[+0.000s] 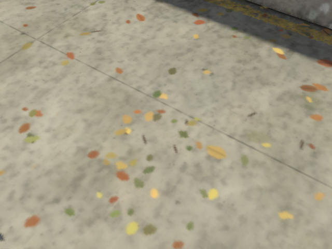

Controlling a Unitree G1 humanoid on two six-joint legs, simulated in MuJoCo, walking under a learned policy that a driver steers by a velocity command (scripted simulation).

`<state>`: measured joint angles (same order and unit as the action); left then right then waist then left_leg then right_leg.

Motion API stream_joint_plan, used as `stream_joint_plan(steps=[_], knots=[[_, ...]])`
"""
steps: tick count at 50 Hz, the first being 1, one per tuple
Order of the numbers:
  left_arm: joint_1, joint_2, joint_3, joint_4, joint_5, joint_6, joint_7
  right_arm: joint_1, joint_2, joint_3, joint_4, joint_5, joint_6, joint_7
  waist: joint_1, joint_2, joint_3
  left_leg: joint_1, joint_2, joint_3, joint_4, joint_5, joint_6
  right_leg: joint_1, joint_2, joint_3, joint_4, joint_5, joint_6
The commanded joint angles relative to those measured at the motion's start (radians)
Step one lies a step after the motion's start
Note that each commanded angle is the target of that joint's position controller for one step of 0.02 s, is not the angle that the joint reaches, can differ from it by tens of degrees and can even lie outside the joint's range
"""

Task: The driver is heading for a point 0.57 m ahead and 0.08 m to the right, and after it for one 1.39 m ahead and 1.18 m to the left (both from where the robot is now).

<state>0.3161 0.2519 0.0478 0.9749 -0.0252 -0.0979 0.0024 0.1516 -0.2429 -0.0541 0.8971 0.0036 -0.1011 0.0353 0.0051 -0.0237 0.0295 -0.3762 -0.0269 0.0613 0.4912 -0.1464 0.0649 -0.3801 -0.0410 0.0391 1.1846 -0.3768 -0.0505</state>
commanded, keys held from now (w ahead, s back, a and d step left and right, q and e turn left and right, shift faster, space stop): w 0.60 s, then w+q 0.40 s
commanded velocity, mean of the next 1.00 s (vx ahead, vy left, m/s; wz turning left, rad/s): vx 0.50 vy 0.00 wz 0.13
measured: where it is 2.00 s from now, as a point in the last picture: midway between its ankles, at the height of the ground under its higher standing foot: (129, 129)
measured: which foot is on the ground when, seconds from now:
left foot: down 0.00-0.46, up 0.48-1.00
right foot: up 0.00-0.42, down 0.44-1.00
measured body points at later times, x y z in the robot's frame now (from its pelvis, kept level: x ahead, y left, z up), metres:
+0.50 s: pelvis +0.28 -0.05 -0.01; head +0.31 -0.06 +0.44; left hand +0.47 +0.19 -0.11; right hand +0.24 -0.32 -0.16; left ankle +0.09 +0.08 -0.68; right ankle +0.38 -0.15 -0.73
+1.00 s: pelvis +0.55 -0.02 -0.01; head +0.57 -0.01 +0.44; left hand +0.50 +0.24 -0.15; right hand +0.76 -0.23 -0.12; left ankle +0.68 +0.10 -0.72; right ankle +0.38 -0.15 -0.73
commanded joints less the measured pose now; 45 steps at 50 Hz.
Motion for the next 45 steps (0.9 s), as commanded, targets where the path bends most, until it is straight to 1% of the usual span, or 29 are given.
stream_joint_plan(steps=[1, 2, 3, 5, 7, 11, 13, 15, 17, 19, 20, 21, 22, 23, 24, 25, 26, 27, 28, 29, 30, 31, 32, 34, 37, 40, 42, 45], knots=[[0.019, 0.074, 0.029, -0.063, 0.006, 0.002, 0.012, 0.032, -0.071, -0.011, -0.022, -0.013, -0.013, 0.005, 0.010, 0.113, -0.075, 0.198, 0.248, -0.303, -0.314, 0.053, 0.152, -0.200, -0.110, 0.037, -0.002, 0.115, -0.008], [0.034, 0.055, 0.028, -0.058, 0.006, 0.013, 0.013, 0.048, -0.077, -0.012, -0.010, -0.011, -0.015, 0.004, 0.017, 0.114, -0.065, 0.169, 0.238, -0.269, -0.334, 0.082, 0.161, -0.187, -0.112, 0.027, -0.023, 0.129, -0.002], [0.023, 0.052, 0.030, -0.063, 0.008, 0.019, 0.015, 0.066, -0.093, -0.016, 0.001, -0.011, -0.017, -0.001, 0.021, 0.107, -0.050, 0.156, 0.235, -0.244, -0.351, 0.108, 0.168, -0.202, -0.117, 0.022, -0.052, 0.155, 0.006], [-0.053, 0.063, 0.035, -0.091, 0.016, 0.024, 0.019, 0.104, -0.123, -0.022, 0.017, -0.010, -0.017, -0.015, 0.010, 0.085, -0.019, 0.175, 0.240, -0.221, -0.371, 0.156, 0.176, -0.281, -0.124, 0.020, -0.144, 0.239, 0.026], [-0.128, 0.061, 0.037, -0.115, 0.021, 0.022, 0.017, 0.143, -0.127, -0.021, 0.031, -0.007, -0.010, -0.028, -0.009, 0.074, -0.006, 0.219, 0.239, -0.202, -0.377, 0.183, 0.166, -0.341, -0.123, 0.018, -0.254, 0.335, 0.040], [-0.256, 0.037, 0.027, -0.150, 0.016, 0.013, 0.003, 0.199, -0.136, -0.020, 0.050, 0.002, -0.002, -0.040, -0.048, 0.081, 0.019, 0.262, 0.214, -0.143, -0.385, 0.167, 0.135, -0.321, -0.088, -0.014, -0.478, 0.485, 0.042], [-0.318, 0.034, 0.021, -0.168, 0.011, 0.010, -0.006, 0.235, -0.142, -0.021, 0.067, 0.007, 0.003, -0.041, -0.070, 0.079, 0.038, 0.305, 0.224, -0.136, -0.380, 0.152, 0.133, -0.318, -0.071, -0.028, -0.549, 0.493, 0.041], [-0.370, 0.034, 0.016, -0.188, 0.007, 0.005, -0.018, 0.268, -0.145, -0.023, 0.086, 0.009, 0.011, -0.042, -0.087, 0.077, 0.056, 0.370, 0.248, -0.136, -0.355, 0.162, 0.136, -0.336, -0.060, -0.033, -0.599, 0.462, 0.035], [-0.406, 0.039, 0.013, -0.209, 0.004, -0.002, -0.032, 0.284, -0.151, -0.028, 0.099, 0.011, 0.022, -0.046, -0.088, 0.082, 0.068, 0.432, 0.278, -0.142, -0.317, 0.192, 0.131, -0.344, -0.053, -0.031, -0.638, 0.408, 0.018], [-0.388, 0.058, 0.017, -0.215, 0.002, -0.008, -0.042, 0.272, -0.162, -0.035, 0.103, 0.014, 0.030, -0.050, -0.063, 0.097, 0.053, 0.469, 0.299, -0.146, -0.267, 0.280, 0.116, -0.288, -0.036, -0.041, -0.668, 0.337, -0.008], [-0.343, 0.077, 0.025, -0.206, 0.002, -0.011, -0.043, 0.252, -0.171, -0.038, 0.099, 0.015, 0.033, -0.051, -0.033, 0.110, 0.024, 0.470, 0.296, -0.138, -0.219, 0.401, 0.104, -0.204, -0.013, -0.059, -0.678, 0.306, -0.023], [-0.248, 0.103, 0.040, -0.180, 0.006, -0.013, -0.041, 0.225, -0.175, -0.039, 0.093, 0.016, 0.038, -0.051, 0.024, 0.116, -0.034, 0.454, 0.270, -0.111, -0.113, 0.569, 0.087, -0.056, 0.024, -0.091, -0.697, 0.306, -0.044], [-0.074, 0.153, 0.066, -0.124, 0.009, -0.012, -0.034, 0.213, -0.151, -0.030, 0.085, 0.012, 0.041, -0.050, 0.099, 0.096, -0.139, 0.375, 0.212, -0.070, 0.087, 0.621, 0.058, 0.189, 0.034, -0.092, -0.694, 0.330, -0.077], [0.113, 0.235, 0.087, -0.089, 0.021, -0.009, -0.023, 0.227, -0.116, -0.013, 0.059, -0.008, 0.039, -0.049, 0.146, -0.042, -0.297, 0.146, 0.141, -0.020, 0.425, 0.304, 0.020, 0.510, -0.173, 0.151, -0.676, 0.340, -0.146], [0.144, 0.273, 0.090, -0.069, 0.023, -0.007, -0.032, 0.351, 0.021, 0.024, 0.065, 0.000, 0.014, -0.036, 0.071, -0.303, -0.409, -0.231, -0.044, -0.076, 0.729, -0.392, -0.030, 0.796, -0.365, 0.629, -0.820, 0.147, -0.296], [0.117, 0.173, 0.062, -0.080, 0.015, -0.009, -0.033, 0.278, -0.096, -0.002, 0.071, 0.023, -0.009, -0.031, 0.103, -0.180, -0.357, -0.336, 0.012, -0.195, 0.839, -0.420, -0.009, 0.753, -0.333, 0.645, -0.874, 0.057, -0.252], [0.025, 0.137, 0.050, -0.097, 0.014, -0.011, -0.029, 0.182, -0.142, -0.014, 0.039, 0.043, -0.023, -0.029, 0.088, -0.131, -0.221, -0.387, 0.062, -0.170, 0.843, -0.326, 0.008, 0.618, -0.305, 0.492, -0.890, 0.112, -0.207], [-0.058, 0.118, 0.041, -0.115, 0.019, -0.011, -0.030, 0.134, -0.136, -0.015, 0.031, 0.039, -0.024, -0.036, 0.054, -0.039, -0.149, -0.344, 0.115, -0.142, 0.798, -0.231, 0.006, 0.467, -0.269, 0.378, -0.917, 0.221, -0.187], [-0.102, 0.094, 0.034, -0.120, 0.027, -0.013, -0.034, 0.113, -0.127, -0.022, 0.030, 0.024, -0.018, -0.042, 0.027, -0.017, -0.096, -0.303, 0.144, -0.135, 0.741, -0.176, 0.000, 0.350, -0.235, 0.297, -0.948, 0.296, -0.179], [-0.116, 0.072, 0.026, -0.115, 0.036, -0.015, -0.036, 0.136, -0.109, -0.025, 0.034, 0.020, -0.004, -0.042, -0.005, -0.039, -0.087, -0.241, 0.169, -0.142, 0.704, -0.140, 0.000, 0.283, -0.208, 0.241, -0.978, 0.325, -0.170], [-0.110, 0.066, 0.025, -0.107, 0.036, -0.017, -0.038, 0.154, -0.086, -0.024, 0.039, 0.019, 0.008, -0.043, -0.017, -0.050, -0.081, -0.212, 0.175, -0.138, 0.673, -0.125, -0.004, 0.249, -0.193, 0.210, -1.005, 0.336, -0.173], [-0.098, 0.074, 0.027, -0.097, 0.034, -0.020, -0.034, 0.168, -0.068, -0.024, 0.046, 0.022, 0.020, -0.044, -0.026, -0.049, -0.070, -0.210, 0.180, -0.132, 0.650, -0.115, -0.011, 0.230, -0.191, 0.170, -1.025, 0.356, -0.177], [-0.087, 0.090, 0.032, -0.089, 0.035, -0.022, -0.028, 0.154, -0.065, -0.024, 0.042, 0.023, 0.029, -0.046, -0.029, -0.046, -0.050, -0.234, 0.184, -0.132, 0.624, -0.086, -0.018, 0.218, -0.192, 0.137, -1.044, 0.373, -0.179], [-0.056, 0.113, 0.039, -0.072, 0.041, -0.023, -0.014, 0.089, -0.070, -0.028, 0.021, 0.020, 0.039, -0.047, -0.016, -0.029, -0.017, -0.312, 0.187, -0.146, 0.547, 0.004, -0.031, 0.231, -0.197, 0.088, -1.069, 0.395, -0.175], [-0.030, 0.115, 0.039, -0.057, 0.042, -0.019, 0.000, 0.022, -0.066, -0.032, -0.001, 0.019, 0.038, -0.039, 0.002, -0.030, 0.000, -0.358, 0.160, -0.170, 0.414, 0.153, -0.034, 0.265, -0.184, 0.000, -1.081, 0.419, -0.145], [-0.020, 0.119, 0.036, -0.050, 0.038, -0.019, 0.009, -0.062, -0.055, -0.026, -0.031, 0.017, 0.033, -0.026, 0.026, -0.031, 0.026, -0.330, 0.134, -0.127, 0.270, 0.261, -0.030, 0.278, -0.171, -0.086, -1.098, 0.420, -0.117], [0.014, 0.122, 0.038, -0.033, 0.034, -0.014, 0.014, -0.121, -0.040, -0.018, -0.057, 0.015, 0.034, -0.016, 0.049, -0.022, 0.049, -0.342, 0.128, -0.103, 0.208, 0.275, -0.024, 0.332, -0.187, -0.119, -1.095, 0.435, -0.111], [0.053, 0.131, 0.043, -0.013, 0.026, 0.004, 0.017, -0.187, -0.033, -0.010, -0.102, 0.017, 0.034, 0.003, 0.071, -0.013, 0.073, -0.387, 0.119, -0.071, 0.147, 0.206, -0.007, 0.455, -0.225, -0.156, -1.044, 0.502, -0.104]])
